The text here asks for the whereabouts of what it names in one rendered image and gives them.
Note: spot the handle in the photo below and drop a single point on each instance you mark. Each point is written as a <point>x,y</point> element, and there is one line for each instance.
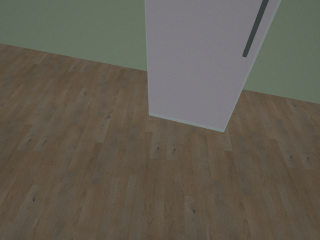
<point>255,27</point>

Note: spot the fridge door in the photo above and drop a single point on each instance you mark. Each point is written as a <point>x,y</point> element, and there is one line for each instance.
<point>195,57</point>

